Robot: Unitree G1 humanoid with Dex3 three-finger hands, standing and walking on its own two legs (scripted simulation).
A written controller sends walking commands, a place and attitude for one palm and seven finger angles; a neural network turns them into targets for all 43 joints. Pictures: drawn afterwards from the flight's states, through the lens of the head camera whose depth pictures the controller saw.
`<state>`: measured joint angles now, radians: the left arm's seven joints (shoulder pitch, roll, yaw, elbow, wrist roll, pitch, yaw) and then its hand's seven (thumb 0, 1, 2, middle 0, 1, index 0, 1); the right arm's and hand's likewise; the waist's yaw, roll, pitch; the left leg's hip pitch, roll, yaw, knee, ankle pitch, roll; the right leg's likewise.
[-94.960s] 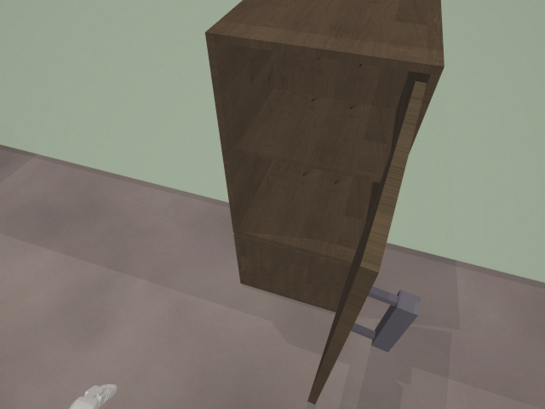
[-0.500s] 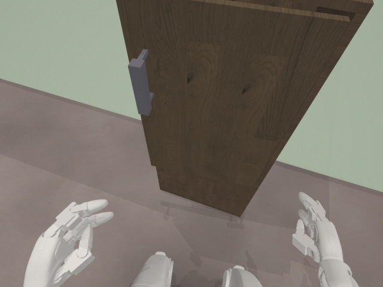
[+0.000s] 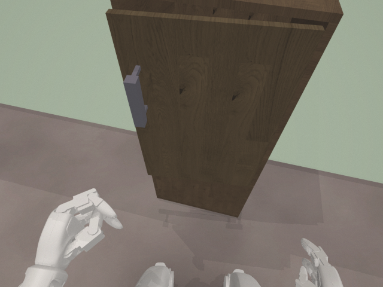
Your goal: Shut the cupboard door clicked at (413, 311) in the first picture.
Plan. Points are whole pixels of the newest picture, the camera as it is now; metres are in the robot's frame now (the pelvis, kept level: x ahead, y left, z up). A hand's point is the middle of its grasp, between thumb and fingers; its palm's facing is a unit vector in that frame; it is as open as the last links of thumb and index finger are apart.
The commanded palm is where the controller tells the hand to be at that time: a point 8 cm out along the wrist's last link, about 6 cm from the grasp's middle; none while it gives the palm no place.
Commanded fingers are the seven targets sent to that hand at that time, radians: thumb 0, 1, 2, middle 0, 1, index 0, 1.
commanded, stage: raise the hand and make a fist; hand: left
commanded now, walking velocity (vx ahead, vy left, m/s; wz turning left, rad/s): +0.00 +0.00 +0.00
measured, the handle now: (139, 97) +0.50 +0.16 +0.11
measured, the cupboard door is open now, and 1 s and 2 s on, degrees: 7 7 7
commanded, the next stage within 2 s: bring the fist close to the handle in 0.90 s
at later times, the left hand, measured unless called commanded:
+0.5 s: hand (89, 199) +0.24 +0.19 +0.11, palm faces -0.03 -1.00 -0.06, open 3.1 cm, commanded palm +0.22 +0.24 +0.11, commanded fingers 0.00 0.90 0.90 -1.30 -1.50 -1.30 -1.50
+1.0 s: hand (106, 201) +0.24 +0.16 +0.10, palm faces -0.08 -1.00 -0.05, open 3.1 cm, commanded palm +0.23 +0.22 +0.11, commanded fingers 0.00 0.90 0.90 -1.30 -1.50 -1.30 -1.50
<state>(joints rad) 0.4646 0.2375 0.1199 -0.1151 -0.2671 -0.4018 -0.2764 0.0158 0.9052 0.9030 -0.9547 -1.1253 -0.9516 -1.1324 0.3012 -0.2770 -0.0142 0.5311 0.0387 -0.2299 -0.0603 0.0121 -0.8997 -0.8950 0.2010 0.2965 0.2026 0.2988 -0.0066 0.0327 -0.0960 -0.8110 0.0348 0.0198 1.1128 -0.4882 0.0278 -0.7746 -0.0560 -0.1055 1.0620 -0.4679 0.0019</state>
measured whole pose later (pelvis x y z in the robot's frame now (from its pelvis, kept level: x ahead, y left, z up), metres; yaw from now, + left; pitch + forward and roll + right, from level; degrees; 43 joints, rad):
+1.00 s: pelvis +0.02 -0.02 +0.03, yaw +0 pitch +7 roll -1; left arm 0.35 0.25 0.16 -0.04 -0.29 -0.25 -0.32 0.02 0.90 0.90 -1.30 -1.50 -1.29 -1.50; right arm 0.27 -0.26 0.03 0.51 0.04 -0.20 -0.05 0.01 -0.90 -0.89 0.20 0.30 0.20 0.30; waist 0.00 0.05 -0.08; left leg -0.60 0.04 0.02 0.92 -0.44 0.00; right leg -0.58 -0.04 -0.11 0.89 -0.43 -0.02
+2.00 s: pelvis +0.02 -0.02 +0.04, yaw -1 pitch +9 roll +0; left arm -0.32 0.22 0.14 0.53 -0.19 -0.27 -0.18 0.02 0.90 0.90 -1.30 -1.50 -1.30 -1.50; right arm 0.27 -0.26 0.02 0.60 0.03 -0.11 -0.03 0.01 -0.90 -0.89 0.20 0.30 0.20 0.30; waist -0.04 0.04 -0.06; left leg -0.62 0.03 0.05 0.87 -0.40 0.00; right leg -0.62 -0.04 -0.07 0.87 -0.40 -0.02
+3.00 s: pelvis +0.01 -0.01 +0.02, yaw +0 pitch +12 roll -1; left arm -0.73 0.35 0.19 1.00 -0.19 -0.35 -0.34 0.00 0.95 0.97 -1.30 -1.50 -1.30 -1.50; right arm 0.30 -0.28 0.03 0.66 0.04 -0.06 -0.05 0.00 -0.90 -0.89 0.20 0.30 0.20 0.30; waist -0.08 0.02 -0.06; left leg -0.75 0.03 0.04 0.94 -0.40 0.02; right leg -0.73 -0.05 -0.08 0.91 -0.39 0.00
